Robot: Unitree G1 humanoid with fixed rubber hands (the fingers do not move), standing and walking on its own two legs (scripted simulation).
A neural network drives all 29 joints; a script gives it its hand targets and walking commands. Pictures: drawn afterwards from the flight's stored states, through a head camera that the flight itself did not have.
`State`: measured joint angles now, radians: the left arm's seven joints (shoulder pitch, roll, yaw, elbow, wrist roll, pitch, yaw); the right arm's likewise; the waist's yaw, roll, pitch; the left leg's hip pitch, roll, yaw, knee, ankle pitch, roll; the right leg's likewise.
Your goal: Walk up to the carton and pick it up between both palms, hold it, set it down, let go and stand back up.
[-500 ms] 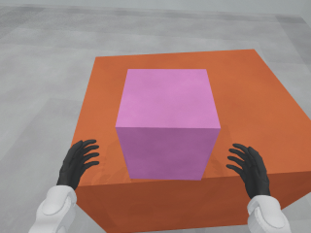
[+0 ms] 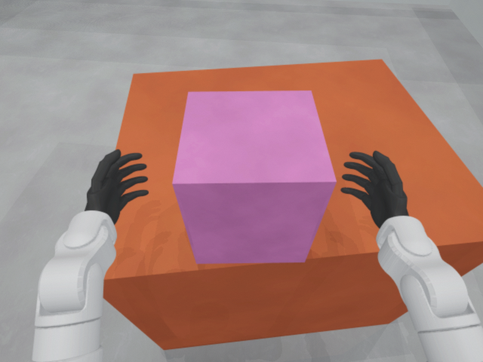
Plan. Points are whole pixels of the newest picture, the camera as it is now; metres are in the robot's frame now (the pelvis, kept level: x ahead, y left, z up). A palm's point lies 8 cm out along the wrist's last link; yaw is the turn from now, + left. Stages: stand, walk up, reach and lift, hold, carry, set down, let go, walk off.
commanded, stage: reach and lift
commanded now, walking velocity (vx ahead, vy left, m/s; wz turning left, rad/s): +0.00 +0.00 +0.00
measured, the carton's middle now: (250, 182) +0.42 +0.04 +0.05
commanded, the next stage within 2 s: none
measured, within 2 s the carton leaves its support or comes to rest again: neither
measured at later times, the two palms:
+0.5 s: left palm (94, 154) +0.36 +0.26 +0.17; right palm (368, 143) +0.41 -0.13 +0.17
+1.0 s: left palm (105, 162) +0.37 +0.27 +0.13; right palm (352, 149) +0.42 -0.12 +0.14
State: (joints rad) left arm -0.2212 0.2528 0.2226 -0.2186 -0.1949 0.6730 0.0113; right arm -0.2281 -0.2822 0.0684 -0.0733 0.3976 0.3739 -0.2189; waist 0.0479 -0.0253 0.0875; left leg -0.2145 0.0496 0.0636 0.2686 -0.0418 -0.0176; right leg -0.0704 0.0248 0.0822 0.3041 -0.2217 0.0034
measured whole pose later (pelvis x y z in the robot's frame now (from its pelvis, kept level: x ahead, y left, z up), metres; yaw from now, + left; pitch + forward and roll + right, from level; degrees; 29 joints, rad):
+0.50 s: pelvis +0.00 +0.01 +0.00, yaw +2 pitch +2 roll -1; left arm -0.58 0.35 0.20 0.03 -0.21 0.78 0.06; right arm -0.67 -0.33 0.07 0.31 0.50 0.45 -0.19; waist 0.03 -0.03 0.02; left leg -0.31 0.04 0.03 0.33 -0.06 -0.01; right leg -0.13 0.02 0.05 0.32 -0.22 0.01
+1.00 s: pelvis +0.00 +0.00 +0.00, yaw +2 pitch +3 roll -1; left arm -0.64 0.34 0.18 0.29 -0.17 0.60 0.04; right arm -0.74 -0.26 0.07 0.51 0.44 0.35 -0.19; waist 0.03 -0.02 0.03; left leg -0.34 0.05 0.02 0.33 -0.05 -0.01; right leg -0.16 0.03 0.04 0.33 -0.23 0.01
